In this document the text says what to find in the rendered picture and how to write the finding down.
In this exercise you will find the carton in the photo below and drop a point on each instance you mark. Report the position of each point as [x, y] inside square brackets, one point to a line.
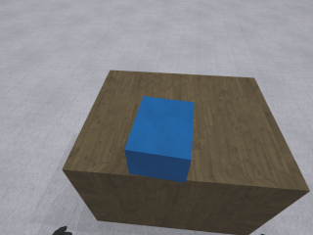
[161, 139]

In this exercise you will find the pedestal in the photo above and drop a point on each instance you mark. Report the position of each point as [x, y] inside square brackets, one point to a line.
[242, 172]

